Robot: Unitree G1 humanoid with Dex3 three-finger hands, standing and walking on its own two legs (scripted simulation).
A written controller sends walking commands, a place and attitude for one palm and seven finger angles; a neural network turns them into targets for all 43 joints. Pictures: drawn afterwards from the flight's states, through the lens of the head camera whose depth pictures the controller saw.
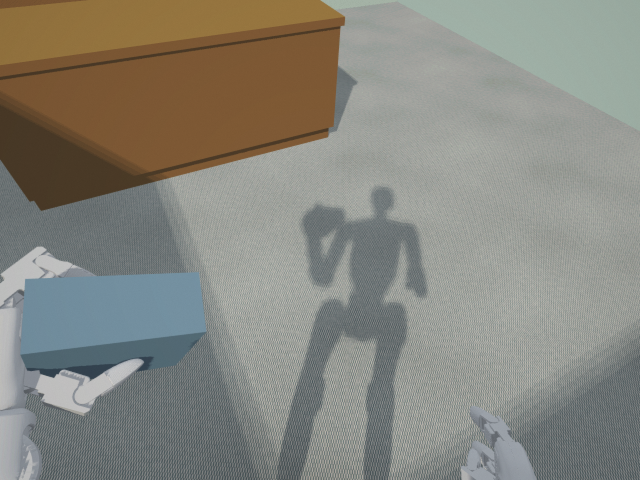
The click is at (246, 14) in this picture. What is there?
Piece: table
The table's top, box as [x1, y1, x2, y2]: [0, 0, 344, 76]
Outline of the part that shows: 0,76 344,25 344,16 320,0 84,0 0,9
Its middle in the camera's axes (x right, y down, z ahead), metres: -0.70 -0.94 +1.65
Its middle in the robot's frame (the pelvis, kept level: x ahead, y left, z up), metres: +1.82 +0.79 -0.14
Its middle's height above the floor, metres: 0.64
